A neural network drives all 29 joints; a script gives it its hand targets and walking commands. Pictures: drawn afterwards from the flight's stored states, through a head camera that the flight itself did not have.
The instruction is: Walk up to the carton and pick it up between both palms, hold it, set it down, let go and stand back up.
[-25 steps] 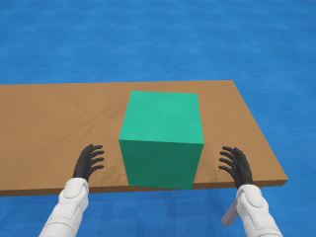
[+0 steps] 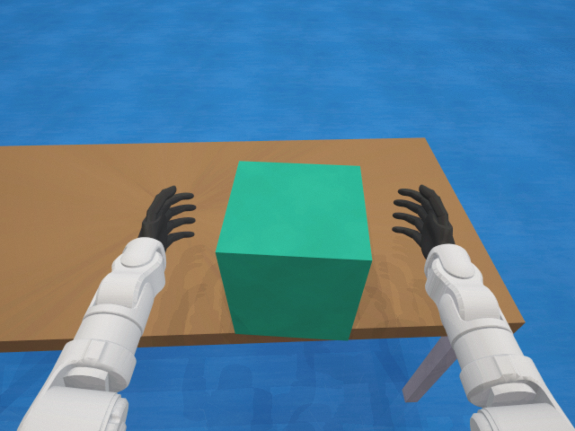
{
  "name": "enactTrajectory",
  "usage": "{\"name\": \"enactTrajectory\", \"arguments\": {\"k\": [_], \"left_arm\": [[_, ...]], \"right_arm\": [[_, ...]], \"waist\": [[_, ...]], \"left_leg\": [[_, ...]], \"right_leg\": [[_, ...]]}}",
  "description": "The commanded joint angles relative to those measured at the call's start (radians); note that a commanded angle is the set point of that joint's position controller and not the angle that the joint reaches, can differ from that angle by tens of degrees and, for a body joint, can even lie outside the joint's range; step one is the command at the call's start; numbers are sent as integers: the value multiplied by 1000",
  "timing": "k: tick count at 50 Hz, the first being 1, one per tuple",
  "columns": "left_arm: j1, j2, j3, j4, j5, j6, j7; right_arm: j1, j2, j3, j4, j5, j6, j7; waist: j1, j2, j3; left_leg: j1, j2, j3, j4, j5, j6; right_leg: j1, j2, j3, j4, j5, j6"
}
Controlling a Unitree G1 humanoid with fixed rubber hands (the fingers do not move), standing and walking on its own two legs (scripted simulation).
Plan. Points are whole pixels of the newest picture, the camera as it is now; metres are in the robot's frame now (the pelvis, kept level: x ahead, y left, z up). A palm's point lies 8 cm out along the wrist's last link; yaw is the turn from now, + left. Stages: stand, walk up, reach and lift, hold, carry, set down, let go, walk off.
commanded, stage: reach and lift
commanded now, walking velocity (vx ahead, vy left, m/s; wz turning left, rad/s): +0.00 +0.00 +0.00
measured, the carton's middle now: (295, 253) +0.43 +0.00 -0.02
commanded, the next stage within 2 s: none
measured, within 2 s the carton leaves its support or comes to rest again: neither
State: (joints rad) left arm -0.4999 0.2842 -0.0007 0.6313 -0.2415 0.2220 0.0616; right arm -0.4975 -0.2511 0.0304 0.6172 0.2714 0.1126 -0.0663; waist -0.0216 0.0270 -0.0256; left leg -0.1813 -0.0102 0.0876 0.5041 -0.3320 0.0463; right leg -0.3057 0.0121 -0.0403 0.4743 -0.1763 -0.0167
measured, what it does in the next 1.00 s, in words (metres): stands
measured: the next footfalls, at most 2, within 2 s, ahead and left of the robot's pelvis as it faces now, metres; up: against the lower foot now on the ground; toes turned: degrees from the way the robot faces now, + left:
none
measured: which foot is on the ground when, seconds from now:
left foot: down 0.00-1.00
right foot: down 0.00-1.00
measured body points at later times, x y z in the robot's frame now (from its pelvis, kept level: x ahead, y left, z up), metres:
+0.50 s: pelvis +0.00 +0.00 +0.00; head +0.02 +0.00 +0.45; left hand +0.44 +0.21 +0.13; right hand +0.43 -0.19 +0.12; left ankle -0.04 +0.08 -0.74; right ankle +0.05 -0.11 -0.74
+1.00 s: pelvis +0.00 -0.01 -0.01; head +0.06 -0.01 +0.44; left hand +0.42 +0.20 +0.03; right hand +0.42 -0.18 +0.03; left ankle -0.04 +0.08 -0.74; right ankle +0.05 -0.11 -0.74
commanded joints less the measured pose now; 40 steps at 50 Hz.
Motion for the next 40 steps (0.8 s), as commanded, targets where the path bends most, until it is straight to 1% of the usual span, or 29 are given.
{"name": "enactTrajectory", "arguments": {"k": [1, 5, 6, 7, 8, 9, 10, 11, 12, 13, 14, 17, 20, 21, 22, 24, 27, 28, 29, 30, 31, 32, 33, 34, 35, 36, 37, 38, 40], "left_arm": [[-596, 199, 114, -94, -13, -35, -10], [-615, 210, 122, -107, -3, -16, -6], [-661, 202, 111, -82, -13, -6, -11], [-643, 209, 111, -104, -12, -7, -9], [-663, 217, 123, -102, -5, 4, -12], [-727, 214, 122, -84, -16, 12, -12], [-734, 221, 126, -54, -13, 19, -10], [-711, 217, 120, -36, -2, 29, -6], [-739, 209, 115, -35, -11, 40, -9], [-724, 182, 101, -13, -3, 44, -11], [-751, 209, 113, -78, -8, 38, -14], [-838, 210, 108, -15, -17, 34, -6], [-870, 200, 81, 99, -20, 27, -2], [-922, 198, 81, 118, -17, 7, 3], [-894, 193, 88, 183, -10, -7, 5], [-885, 200, 78, 183, -20, -53, 1], [-823, 165, 64, 212, 10, -97, -8], [-819, 157, 43, 275, 6, -116, -13], [-837, 158, 57, 259, 13, -127, -16], [-824, 167, 66, 267, 17, -151, -21], [-776, 141, 61, 362, 13, -177, -32], [-765, 151, 68, 304, 19, -206, -36], [-798, 152, 63, 303, 18, -234, -35], [-773, 133, 70, 318, 26, -261, -35], [-757, 133, 76, 324, 35, -282, -38], [-773, 139, 90, 325, 42, -312, -35], [-761, 121, 79, 367, 37, -336, -38], [-735, 119, 76, 400, 37, -354, -45], [-704, 109, 86, 576, 56, -409, -55]], "right_arm": [[-585, -108, -67, -119, 11, 5, -28], [-604, -127, -88, -108, 7, 12, -36], [-653, -152, -103, -71, -6, 16, -39], [-638, -137, -102, -134, -1, 12, -40], [-644, -147, -100, -104, 1, 13, -43], [-709, -150, -115, -91, 8, 25, -45], [-728, -146, -117, -94, -2, 31, -48], [-711, -143, -113, -58, 7, 42, -45], [-751, -153, -108, -64, 11, 46, -44], [-721, -136, -104, 1, 15, 45, -44], [-743, -141, -108, -53, 17, 44, -44], [-836, -157, -134, -38, 9, 52, -41], [-840, -133, -123, 77, 6, 78, -33], [-879, -129, -132, 133, -3, 73, -29], [-856, -112, -107, 165, -11, 72, -23], [-859, -108, -124, 161, -15, 42, -26], [-800, -117, -115, 215, -17, -6, -29], [-789, -106, -127, 257, -23, -19, -26], [-797, -109, -126, 229, -17, -34, -28], [-815, -101, -119, 182, -32, -63, -30], [-768, -61, -109, 235, -36, -77, -35], [-777, -76, -110, 168, -52, -107, -37], [-792, -76, -128, 195, -55, -129, -37], [-769, -69, -122, 202, -71, -152, -38], [-722, -62, -134, 261, -87, -162, -39], [-736, -44, -133, 254, -78, -186, -34], [-733, -29, -115, 270, -84, -201, -33], [-714, -39, -103, 288, -77, -210, -32], [-668, 18, -97, 424, -112, -231, -36]], "waist": [[53, -1, -414], [48, 37, -525], [28, 14, -525], [31, 17, -562], [38, 24, -539], [27, 14, -541], [38, 25, -560], [30, 20, -524], [47, 30, -540], [30, 50, -504], [30, 15, -561], [27, 23, -576], [18, 21, -499], [32, 43, -518], [48, 29, -526], [42, 37, -610], [26, 55, -631], [15, 65, -599], [20, 76, -612], [41, 43, -650], [26, 13, -589], [35, 22, -666], [28, 63, -667], [38, 51, -685], [32, 72, -676], [47, 80, -720], [38, 55, -711], [48, 48, -698], [64, 13, -622]], "left_leg": [[-175, 26, -92, -130, 427, -84], [-88, 31, -96, -97, 581, -106], [-82, 34, -99, -88, 573, -108], [-48, 35, -98, -86, 604, -110], [-49, 27, -94, -80, 620, -116], [-64, 31, -98, -74, 605, -110], [-90, 36, -100, -78, 605, -111], [-79, 38, -107, -89, 611, -112], [-82, 34, -99, -80, 596, -109], [-57, 32, -101, -72, 617, -116], [-35, 26, -94, -68, 643, -116], [-87, 26, -94, -76, 577, -107], [-127, 34, -105, -87, 483, -103], [-133, 35, -105, -77, 488, -97], [-151, 33, -101, -78, 478, -96], [-155, 27, -102, -51, 513, -99], [-53, 30, -112, -11, 663, -122], [-56, 35, -119, -1, 692, -126], [-47, 32, -115, 2, 711, -130], [-57, 30, -114, 8, 722, -123], [-110, 25, -110, 6, 691, -121], [-132, 17, -103, 11, 721, -120], [-152, 17, -104, 20, 718, -128], [-132, 21, -108, 33, 746, -132], [-102, 18, -97, 42, 759, -136], [-91, 26, -103, 55, 787, -136], [-116, 21, -98, 51, 761, -132], [-134, 22, -102, 51, 746, -127], [-260, 17, -89, 35, 600, -110]], "right_leg": [[333, 12, 60, -72, 273, -10], [323, 32, 46, -71, 328, -8], [286, 33, 36, -80, 299, -9], [295, 35, 38, -79, 325, -10], [302, 37, 34, -84, 340, -9], [273, 37, 30, -84, 325, -8], [284, 35, 35, -79, 332, -3], [288, 40, 31, -87, 324, -4], [274, 35, 37, -86, 310, -8], [247, 35, 33, -93, 307, -14], [282, 35, 31, -96, 362, -9], [256, 29, 27, -87, 312, -9], [208, 25, 27, -100, 210, -18], [177, 17, 23, -85, 195, -23], [193, 15, 30, -79, 206, -24], [230, 13, 26, -52, 256, -18], [185, 28, 11, -51, 333, -19], [143, 31, 1, -48, 316, -16], [142, 29, -3, -50, 332, -18], [156, 28, 7, -46, 346, -16], [171, 17, 12, -40, 381, -10], [226, 10, 12, -18, 446, -3], [206, 9, 18, -3, 434, -13], [192, 15, -1, 1, 416, -9], [183, 14, -1, 3, 417, -14], [172, 14, 5, 10, 414, -15], [165, 11, -3, 5, 409, -9], [161, 8, 3, 10, 391, -7], [168, -14, 22, 23, 345, -5]]}}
